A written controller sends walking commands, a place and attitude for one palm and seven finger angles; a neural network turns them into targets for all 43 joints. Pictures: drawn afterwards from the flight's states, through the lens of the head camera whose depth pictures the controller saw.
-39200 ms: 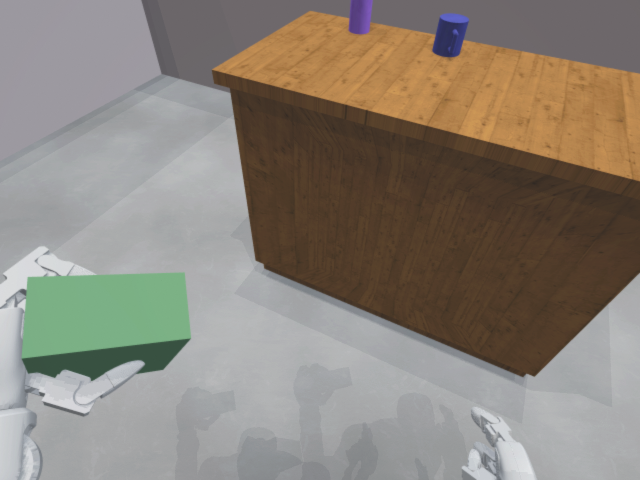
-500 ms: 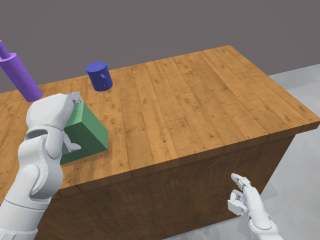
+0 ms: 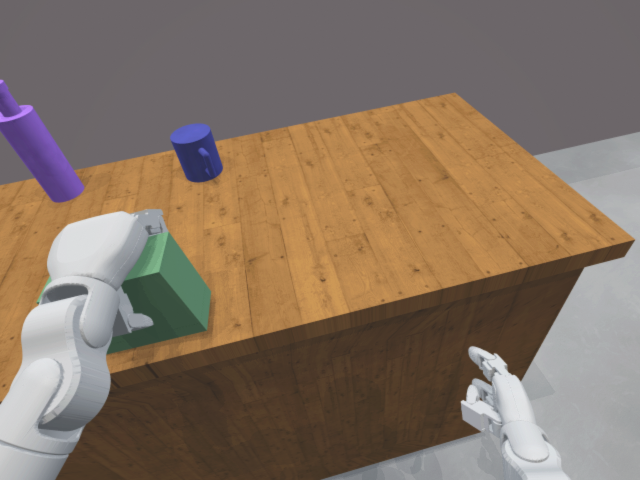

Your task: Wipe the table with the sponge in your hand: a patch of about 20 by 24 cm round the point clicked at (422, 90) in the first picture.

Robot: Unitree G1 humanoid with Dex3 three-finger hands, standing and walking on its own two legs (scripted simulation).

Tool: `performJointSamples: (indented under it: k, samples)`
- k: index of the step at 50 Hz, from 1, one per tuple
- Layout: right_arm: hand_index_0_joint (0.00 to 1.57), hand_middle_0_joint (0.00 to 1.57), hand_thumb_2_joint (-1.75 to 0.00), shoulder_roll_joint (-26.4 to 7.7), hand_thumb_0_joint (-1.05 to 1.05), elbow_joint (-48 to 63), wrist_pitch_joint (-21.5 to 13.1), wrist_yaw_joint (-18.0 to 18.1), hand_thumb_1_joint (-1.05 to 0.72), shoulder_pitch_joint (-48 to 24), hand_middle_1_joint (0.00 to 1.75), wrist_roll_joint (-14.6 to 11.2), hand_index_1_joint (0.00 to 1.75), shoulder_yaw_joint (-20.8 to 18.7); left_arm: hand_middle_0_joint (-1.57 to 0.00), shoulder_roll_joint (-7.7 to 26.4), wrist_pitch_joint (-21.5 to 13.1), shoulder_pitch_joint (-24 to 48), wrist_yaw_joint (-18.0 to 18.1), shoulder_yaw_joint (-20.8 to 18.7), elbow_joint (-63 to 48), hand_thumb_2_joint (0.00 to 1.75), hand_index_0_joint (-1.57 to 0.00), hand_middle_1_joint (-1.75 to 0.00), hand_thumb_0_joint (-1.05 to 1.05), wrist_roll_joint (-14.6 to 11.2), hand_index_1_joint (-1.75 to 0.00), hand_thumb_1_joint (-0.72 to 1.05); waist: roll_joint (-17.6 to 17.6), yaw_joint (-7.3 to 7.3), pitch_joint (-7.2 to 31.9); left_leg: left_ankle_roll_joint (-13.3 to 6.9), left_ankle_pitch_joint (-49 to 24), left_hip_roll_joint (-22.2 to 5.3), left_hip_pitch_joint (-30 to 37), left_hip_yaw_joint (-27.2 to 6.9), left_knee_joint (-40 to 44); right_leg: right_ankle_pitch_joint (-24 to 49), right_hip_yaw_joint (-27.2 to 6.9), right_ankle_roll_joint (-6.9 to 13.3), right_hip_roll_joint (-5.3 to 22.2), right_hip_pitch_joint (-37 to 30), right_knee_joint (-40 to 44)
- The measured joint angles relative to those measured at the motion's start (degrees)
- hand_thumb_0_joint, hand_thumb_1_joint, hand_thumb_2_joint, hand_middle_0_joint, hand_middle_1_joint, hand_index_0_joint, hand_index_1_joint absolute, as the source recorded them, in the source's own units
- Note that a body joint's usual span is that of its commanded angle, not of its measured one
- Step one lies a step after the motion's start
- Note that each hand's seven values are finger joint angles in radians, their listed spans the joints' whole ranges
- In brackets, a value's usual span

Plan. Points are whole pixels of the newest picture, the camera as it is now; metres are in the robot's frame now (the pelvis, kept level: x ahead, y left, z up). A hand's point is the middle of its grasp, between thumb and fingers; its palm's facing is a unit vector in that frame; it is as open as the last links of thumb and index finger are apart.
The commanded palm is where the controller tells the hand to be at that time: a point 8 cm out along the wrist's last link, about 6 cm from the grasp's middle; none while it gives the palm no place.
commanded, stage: move the sponge above the wiping area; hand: left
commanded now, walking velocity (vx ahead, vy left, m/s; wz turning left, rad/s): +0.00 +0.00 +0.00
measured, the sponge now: (143, 305) +0.25 +0.27 +0.12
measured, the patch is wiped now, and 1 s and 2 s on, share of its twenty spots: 0.10 0.10 0.10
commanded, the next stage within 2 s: lower the sponge onto the table in 1.72 s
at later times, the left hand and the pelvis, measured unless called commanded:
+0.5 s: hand (121, 257) +0.26 +0.27 +0.19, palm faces +0.15 +0.00 -0.99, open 10.1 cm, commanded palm +0.22 +0.28 +0.27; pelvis -0.01 +0.00 +0.00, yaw +0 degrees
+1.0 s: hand (96, 229) +0.27 +0.29 +0.22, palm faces +0.27 -0.02 -0.96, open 10.1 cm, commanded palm +0.22 +0.28 +0.27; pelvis -0.01 +0.01 +0.00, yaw +0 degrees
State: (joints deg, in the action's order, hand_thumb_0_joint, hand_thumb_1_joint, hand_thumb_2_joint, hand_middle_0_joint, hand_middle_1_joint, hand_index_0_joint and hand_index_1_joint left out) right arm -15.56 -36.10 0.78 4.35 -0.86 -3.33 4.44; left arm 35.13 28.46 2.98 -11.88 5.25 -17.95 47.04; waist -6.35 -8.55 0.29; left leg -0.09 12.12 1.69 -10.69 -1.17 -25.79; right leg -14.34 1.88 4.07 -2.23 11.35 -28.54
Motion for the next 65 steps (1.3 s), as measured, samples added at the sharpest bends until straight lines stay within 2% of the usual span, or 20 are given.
performJointSamples:
  k: [4,8,12,16,18,20,21,25,29,32,34,37,40,42,45,49,52,55,60,65]
  samples:
    - [0.2,0.2,-0.9,0.48,0.01,-0.88,-0.13,-0.19,-0.9,-0.17,0.3,0.36,0.3,0.03,-0.75,2.86,-1.92,1.68,2.38,-1.25,0.68,1.06,-0.74,-1.33,0.0,0.56,-1.35,-0.52,0.18,-0.49,0.08,0.3,-0.08,-0.37,0.86,0.25,0.24,0.21,-0.27,0.33,-0.37,-0.73,0.23]
    - [0.2,0.2,-0.9,0.49,0.01,-1.81,0.35,-0.31,-0.9,-0.49,0.3,-0.42,0.3,0.14,-0.75,3.92,-0.22,5.5,3.46,-5.69,4.83,1.06,-0.74,-1.33,0.0,-1.55,-1.35,-0.52,-0.24,-0.44,0.67,0.57,-0.41,-0.71,0.7,0.16,0.37,0.82,-0.18,0.42,-0.71,-0.76,0.83]
    - [0.2,0.2,-0.9,-0.03,0.01,-1.12,0.61,-0.03,-0.9,-0.12,0.3,-1.26,0.3,0.23,-0.75,3.73,2.13,6.3,1.55,-8.29,8.03,1.06,-0.74,-1.34,0.0,-2.36,-1.36,-0.52,-0.74,0.4,1.06,0.61,-0.67,-0.78,-0.49,-0.14,-0.06,1.21,0.14,0.35,-0.77,0.14,0.84]
    - [0.2,0.2,-0.9,-0.9,0.01,-0.22,-0.04,0.56,-0.9,0.96,0.3,-1.62,0.3,-0.03,-0.75,1.88,1.98,4.35,-1.14,-5.63,8.95,1.06,-0.74,-1.34,0.0,-1.9,-1.36,-0.51,-0.92,1.03,0.55,0.45,-0.67,-0.55,-1.36,-0.49,-0.81,1.15,0.53,0.22,-0.54,0.79,0.26]
    - [0.2,0.2,-0.9,-1.13,0.01,-0.25,-0.82,1.08,-0.9,1.5,0.3,-1.21,0.3,-0.24,-0.75,0.76,0.43,3.65,-1.97,-2.9,8.62,1.07,-0.74,-1.34,0.0,-1.14,-1.36,-0.51,-0.72,1.0,0.01,0.35,-0.59,-0.4,-1.46,-0.54,-1.17,0.96,0.59,0.19,-0.39,0.91,-0.22]
    - [0.2,0.2,-0.9,-1.12,0.01,-0.69,-1.56,1.52,-0.9,1.95,0.3,-0.52,0.3,-0.44,-0.75,0.82,-2.1,3.63,-1.99,-0.18,8.2,1.07,-0.74,-1.34,-0.01,1.52,-1.36,-0.52,-0.4,0.89,-0.6,0.28,-0.57,-0.24,-1.2,-0.65,-1.26,0.79,0.7,0.18,-0.23,0.67,-0.46]
    - [0.2,0.2,-0.9,-1.03,0.01,-1.0,-1.96,1.7,-0.9,2.07,0.3,-0.29,0.3,-0.49,-0.75,1.28,-3.6,3.68,-1.64,0.34,7.45,1.07,-0.74,-1.34,-0.01,1.95,-1.35,-0.52,-0.25,0.65,-0.91,0.27,-0.57,-0.24,-0.9,-0.52,-1.19,0.76,0.56,0.23,-0.23,0.48,-0.51]
    - [0.2,0.2,-0.9,0.04,0.01,-2.31,-2.99,1.86,-0.9,2.63,0.3,0.35,0.3,-0.86,-0.75,2.79,-8.55,5.18,2.32,-1.43,5.56,1.07,-0.74,-1.34,-0.01,-0.14,-1.35,-0.52,0.04,0.24,-0.81,0.28,-0.55,-0.33,0.21,-0.15,-0.58,0.85,0.15,0.23,-0.33,-0.48,0.02]
    - [0.2,0.2,-0.9,0.72,0.01,-3.25,-2.06,0.87,-0.9,2.08,0.3,-0.21,0.3,-0.67,-0.75,3.06,-6.26,8.92,5.01,-5.7,8.3,1.07,-0.74,-1.34,0.0,-2.43,-1.35,-0.52,-0.24,0.26,0.15,0.33,-0.69,-0.53,0.4,0.33,0.05,1.26,-0.37,0.1,-0.53,-0.53,0.73]
    - [0.2,0.2,-0.9,0.6,0.01,-2.3,-0.85,0.17,-0.9,1.71,0.3,-0.78,0.3,-0.28,-0.75,3.18,-2.74,8.84,4.54,-8.76,9.51,1.07,-0.74,-1.34,0.0,-2.84,-1.35,-0.52,-0.68,0.87,0.81,0.22,-0.81,-0.55,-0.27,0.66,0.25,1.49,-0.7,-0.08,-0.55,0.23,0.91]
    - [0.2,0.2,-0.9,0.16,0.01,-1.14,-0.26,-0.2,-0.9,1.87,0.3,-1.21,0.3,-0.31,-0.75,2.56,-0.55,7.25,3.43,-9.22,9.09,1.07,-0.74,-1.34,0.0,-3.09,-1.36,-0.52,-1.03,1.28,1.11,0.06,-0.83,-0.43,-0.87,0.59,0.16,1.52,-0.63,-0.27,-0.42,0.74,0.93]
    - [0.2,0.2,-0.9,-0.67,0.01,-0.03,-0.06,-0.34,-0.9,1.95,0.3,-1.54,0.3,-0.49,-0.74,0.38,1.01,3.11,1.67,-7.4,6.38,1.07,-0.74,-1.34,0.0,-3.38,-1.36,-0.52,-1.36,1.38,1.04,-0.24,-0.62,-0.14,-1.43,0.48,-0.3,1.26,-0.51,-0.54,-0.14,1.18,0.54]
    - [0.2,0.2,-0.9,-1.03,0.01,0.18,-0.33,0.08,-0.9,1.92,0.3,-0.97,0.3,-0.66,-0.74,-1.35,0.14,-0.16,0.47,-3.32,3.84,1.07,-0.74,-1.34,0.0,-2.37,-1.36,-0.52,-0.83,0.98,0.55,-0.49,-0.3,0.22,-1.42,0.29,-0.78,0.69,-0.31,-0.7,0.22,1.17,-0.17]
    - [0.2,0.2,-0.9,-1.05,0.01,-0.1,-0.79,0.59,-0.9,1.74,0.3,-0.41,0.3,-0.7,-0.74,-0.55,-1.13,-0.24,0.68,-0.88,1.82,1.07,-0.74,-1.35,0.0,-0.27,-1.36,-0.51,-0.28,0.22,-0.15,-0.55,-0.08,0.31,-0.9,0.27,-0.98,0.37,-0.29,-0.61,0.29,0.69,-0.49]
    - [0.2,0.2,-0.9,-0.74,0.01,-1.0,-1.42,0.91,-0.9,1.49,0.3,0.16,0.3,-0.96,-0.74,0.71,-3.13,2.92,2.73,1.1,1.5,1.07,-0.74,-1.34,0.0,1.41,-1.35,-0.52,0.05,-0.8,-0.43,-0.53,-0.14,0.46,0.12,-0.14,-0.55,0.33,0.06,-0.54,0.43,-0.51,0.03]
    - [0.2,0.2,-0.9,0.41,0.01,-2.19,-1.12,0.58,-0.9,-0.1,0.3,-0.48,0.3,-0.37,-0.75,1.19,-2.23,8.88,4.69,-1.22,5.47,1.07,-0.74,-1.34,0.0,0.0,-1.35,-0.52,0.07,-0.93,0.17,-0.4,-0.72,0.39,0.71,-0.22,0.65,0.92,0.09,-0.54,0.36,-1.09,1.24]
    - [0.2,0.2,-0.9,1.25,0.01,-1.6,-0.54,0.15,-0.9,-0.84,0.3,-1.11,0.3,0.35,-0.75,1.02,0.26,11.03,4.15,-4.02,7.67,1.07,-0.74,-1.34,0.0,-0.98,-1.35,-0.52,-0.01,-0.29,0.81,-0.33,-1.11,0.26,0.39,-0.09,1.34,1.37,-0.07,-0.55,0.24,-0.7,1.9]
    - [0.2,0.2,-0.9,1.38,0.01,0.0,0.12,-0.59,-0.9,-0.72,0.3,-1.42,0.3,0.64,-0.74,-0.15,2.43,9.25,2.67,-5.09,6.67,1.07,-0.74,-1.34,0.0,-1.48,-1.35,-0.52,-0.52,0.51,1.33,-0.39,-1.11,0.22,-0.23,0.01,1.38,1.53,-0.17,-0.66,0.2,-0.14,2.14]
    - [0.21,0.2,-0.9,0.64,0.01,1.28,0.92,-0.86,-0.9,-0.11,0.3,-1.21,0.3,0.81,-0.74,-2.39,2.84,2.51,0.31,-1.78,2.33,1.07,-0.74,-1.34,0.0,-1.55,-1.36,-0.52,-0.7,0.92,1.13,-0.61,-0.53,0.34,-0.66,0.24,0.71,0.93,-0.39,-0.8,0.31,0.41,1.31]
    - [0.2,0.2,-0.9,0.03,0.01,0.11,0.48,-0.17,-0.9,0.86,0.3,-0.06,0.3,0.4,-0.75,-0.14,0.36,2.67,1.37,1.56,1.08,1.07,-0.74,-1.34,0.0,0.86,-1.35,-0.52,0.42,-0.21,-0.01,-0.43,-0.18,0.32,0.17,0.0,0.48,0.29,-0.17,-0.39,0.27,-0.35,0.76]
